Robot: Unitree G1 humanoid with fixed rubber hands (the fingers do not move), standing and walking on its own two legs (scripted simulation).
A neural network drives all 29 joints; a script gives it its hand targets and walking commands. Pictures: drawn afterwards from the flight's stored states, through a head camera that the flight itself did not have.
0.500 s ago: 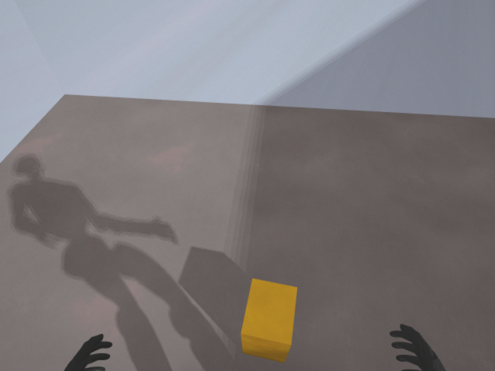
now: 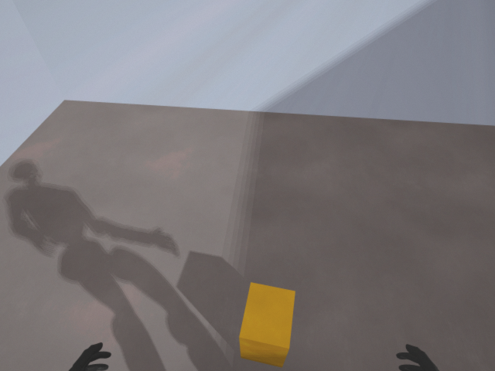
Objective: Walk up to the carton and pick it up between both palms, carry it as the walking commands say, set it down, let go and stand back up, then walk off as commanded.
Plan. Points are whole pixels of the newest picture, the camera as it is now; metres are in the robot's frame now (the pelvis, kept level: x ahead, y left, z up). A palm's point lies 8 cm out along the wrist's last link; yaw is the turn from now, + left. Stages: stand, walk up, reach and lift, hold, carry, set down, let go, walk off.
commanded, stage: stand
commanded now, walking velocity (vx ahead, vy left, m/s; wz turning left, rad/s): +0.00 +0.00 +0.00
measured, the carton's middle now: (266, 326) +0.39 -0.05 -0.64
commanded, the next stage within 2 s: walk off in 1.04 s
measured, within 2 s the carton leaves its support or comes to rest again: neither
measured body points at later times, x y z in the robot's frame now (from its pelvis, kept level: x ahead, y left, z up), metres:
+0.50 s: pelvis -0.02 +0.00 +0.00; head -0.02 -0.01 +0.45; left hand +0.09 +0.31 -0.11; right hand +0.09 -0.31 -0.11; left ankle -0.03 +0.13 -0.74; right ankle -0.02 -0.12 -0.74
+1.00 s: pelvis -0.02 +0.00 +0.01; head -0.02 +0.00 +0.46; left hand +0.08 +0.31 -0.11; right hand +0.07 -0.31 -0.11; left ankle -0.03 +0.13 -0.74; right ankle -0.02 -0.12 -0.74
